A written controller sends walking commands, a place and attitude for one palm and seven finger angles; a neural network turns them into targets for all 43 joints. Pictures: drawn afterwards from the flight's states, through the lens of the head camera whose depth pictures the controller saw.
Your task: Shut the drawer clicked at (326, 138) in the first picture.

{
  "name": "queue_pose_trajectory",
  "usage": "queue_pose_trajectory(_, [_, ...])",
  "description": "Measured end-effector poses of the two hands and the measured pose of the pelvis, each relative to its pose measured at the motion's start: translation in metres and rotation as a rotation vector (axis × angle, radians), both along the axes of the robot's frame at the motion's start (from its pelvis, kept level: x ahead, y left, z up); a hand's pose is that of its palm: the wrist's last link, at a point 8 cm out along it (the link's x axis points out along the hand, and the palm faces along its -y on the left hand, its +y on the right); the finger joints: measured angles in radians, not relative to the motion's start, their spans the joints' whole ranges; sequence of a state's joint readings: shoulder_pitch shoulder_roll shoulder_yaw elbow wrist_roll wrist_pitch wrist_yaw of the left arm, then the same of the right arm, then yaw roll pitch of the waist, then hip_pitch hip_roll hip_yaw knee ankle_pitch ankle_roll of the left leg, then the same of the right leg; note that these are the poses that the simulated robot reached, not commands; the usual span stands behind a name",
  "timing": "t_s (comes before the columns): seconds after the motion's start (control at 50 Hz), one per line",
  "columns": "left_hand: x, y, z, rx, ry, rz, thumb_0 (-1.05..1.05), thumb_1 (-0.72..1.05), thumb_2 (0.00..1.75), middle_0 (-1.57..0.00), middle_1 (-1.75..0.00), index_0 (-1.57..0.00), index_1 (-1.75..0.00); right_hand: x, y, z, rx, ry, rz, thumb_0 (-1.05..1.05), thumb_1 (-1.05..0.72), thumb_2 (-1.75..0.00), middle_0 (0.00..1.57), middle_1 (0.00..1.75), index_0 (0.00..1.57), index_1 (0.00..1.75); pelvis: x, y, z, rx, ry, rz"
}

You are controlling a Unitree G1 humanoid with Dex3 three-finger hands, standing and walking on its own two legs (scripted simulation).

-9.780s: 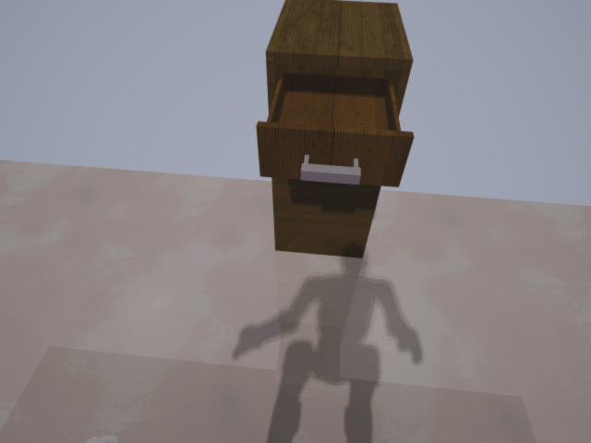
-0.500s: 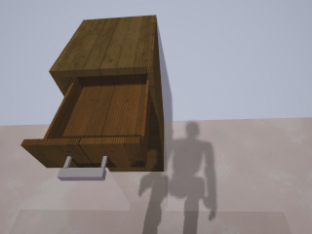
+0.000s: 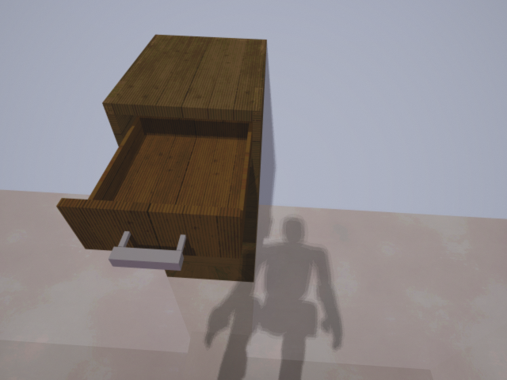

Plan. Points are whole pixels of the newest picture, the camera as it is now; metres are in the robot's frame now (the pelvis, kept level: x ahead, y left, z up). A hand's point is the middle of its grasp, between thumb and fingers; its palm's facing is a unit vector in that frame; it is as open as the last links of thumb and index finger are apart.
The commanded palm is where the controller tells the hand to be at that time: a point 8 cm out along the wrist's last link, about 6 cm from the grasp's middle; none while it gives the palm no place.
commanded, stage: come to a stop and stand still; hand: left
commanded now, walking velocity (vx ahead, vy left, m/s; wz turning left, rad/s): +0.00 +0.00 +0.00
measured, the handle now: (150, 248) +0.34 +0.22 -0.02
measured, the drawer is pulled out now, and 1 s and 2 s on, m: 0.29 0.29 0.29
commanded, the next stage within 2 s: look again from close up in 0.58 s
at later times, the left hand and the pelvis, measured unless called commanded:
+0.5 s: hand out of the picture -0.06 +0.13 -0.17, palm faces +0.07 -0.99 -0.14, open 7.4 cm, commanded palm none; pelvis -0.04 -0.01 +0.00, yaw +1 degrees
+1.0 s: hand out of the picture -0.01 +0.22 -0.17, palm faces +0.04 -0.98 -0.22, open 7.4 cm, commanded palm none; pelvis -0.03 +0.04 +0.00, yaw +0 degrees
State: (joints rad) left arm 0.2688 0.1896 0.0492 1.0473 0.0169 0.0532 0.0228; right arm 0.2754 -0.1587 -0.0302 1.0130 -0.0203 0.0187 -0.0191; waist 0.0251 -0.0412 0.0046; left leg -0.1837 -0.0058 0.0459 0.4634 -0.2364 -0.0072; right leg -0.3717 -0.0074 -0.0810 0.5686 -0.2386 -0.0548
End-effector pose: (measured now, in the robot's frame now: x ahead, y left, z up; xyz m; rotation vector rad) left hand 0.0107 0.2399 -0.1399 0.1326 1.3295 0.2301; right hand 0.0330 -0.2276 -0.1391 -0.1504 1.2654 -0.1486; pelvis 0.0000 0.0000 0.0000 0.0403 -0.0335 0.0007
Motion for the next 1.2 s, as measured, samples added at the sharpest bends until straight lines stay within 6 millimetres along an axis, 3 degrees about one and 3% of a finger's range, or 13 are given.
queue_pose_trajectory(0.12, [-0.027,-0.009,0.008,-0.007,0.005,0.019,0.01,0.91,0.9,-0.2,-0.3,-0.2,-0.29,-0.04,0.022,-0.01,0.063,0.101,0.02,0.0,-0.92,-0.9,0.2,0.3,0.2,0.29,-0.012,0.001,0.003,0.0,0.018,0.017])
queue_pose_trajectory(0.2, [-0.054,-0.024,0.007,-0.001,0.054,0.016,0.0,0.91,0.9,-0.2,-0.3,-0.2,-0.29,-0.059,0.017,-0.023,0.083,0.154,0.013,0.02,-0.94,-0.9,0.2,0.3,0.2,0.29,-0.023,-0.004,-0.002,0.011,0.034,0.005])
queue_pose_trajectory(0.32, [-0.084,-0.047,0.009,-0.048,0.131,0.002,0.01,0.91,0.9,-0.2,-0.3,-0.2,-0.29,-0.081,0.008,-0.019,0.084,0.161,-0.022,0.02,-0.94,-0.9,0.2,0.3,0.2,0.29,-0.034,-0.01,0.003,-0.014,0.011,0.015])
queue_pose_trajectory(0.48, [-0.082,-0.058,-0.002,-0.096,0.097,0.001,0.01,0.91,0.9,-0.2,-0.3,-0.2,-0.29,-0.101,0.004,-0.009,0.054,0.185,-0.03,0.0,-0.92,-0.9,0.2,0.3,0.2,0.29,-0.041,-0.015,0.004,-0.029,-0.005,0.015])
queue_pose_trajectory(0.62, [-0.075,-0.051,-0.004,-0.096,0.078,-0.006,0.01,0.91,0.9,-0.2,-0.3,-0.2,-0.29,-0.112,0.012,-0.005,0.051,0.205,-0.037,0.0,-0.92,-0.9,0.2,0.3,0.2,0.29,-0.043,-0.012,0.005,-0.034,0.005,0.016])
queue_pose_trajectory(0.7, [-0.075,-0.043,-0.002,-0.077,0.077,-0.007,0.01,0.91,0.9,-0.2,-0.3,-0.2,-0.29,-0.113,0.02,-0.005,0.063,0.215,-0.037,0.0,-0.91,-0.9,0.2,0.3,0.2,0.29,-0.042,-0.008,0.005,-0.039,0.014,0.012])
queue_pose_trajectory(0.8, [-0.071,-0.023,0.0,-0.048,0.065,-0.044,0.01,0.91,0.9,-0.2,-0.3,-0.2,-0.29,-0.092,0.029,-0.01,0.067,0.14,-0.05,0.0,-0.91,-0.9,0.2,0.3,0.2,0.29,-0.04,0.008,0.001,-0.065,0.021,0.003])
queue_pose_trajectory(1.0, [-0.03,0.028,0.003,-0.005,-0.044,-0.065,0.01,0.91,0.9,-0.2,-0.3,-0.2,-0.29,-0.062,0.048,-0.004,0.024,0.033,-0.021,0.02,-0.94,-0.9,0.2,0.3,0.2,0.29,-0.032,0.04,0.002,-0.046,-0.004,-0.004])
queue_pose_trajectory(1.08, [-0.024,0.038,0.006,-0.001,-0.045,-0.08,0.0,0.91,0.9,-0.2,-0.3,-0.2,-0.29,-0.058,0.052,-0.001,0.017,0.03,-0.012,0.01,-0.93,-0.9,0.2,0.3,0.2,0.29,-0.031,0.047,0.004,-0.039,0.006,-0.007])
queue_pose_trajectory(1.2, [-0.03,0.041,0.005,-0.013,0.003,-0.084,0.0,0.91,0.9,-0.2,-0.3,-0.2,-0.29,-0.054,0.055,0.003,0.012,0.05,-0.004,0.01,-0.92,-0.9,0.2,0.3,0.2,0.29,-0.028,0.051,0.006,-0.036,0.017,-0.011])
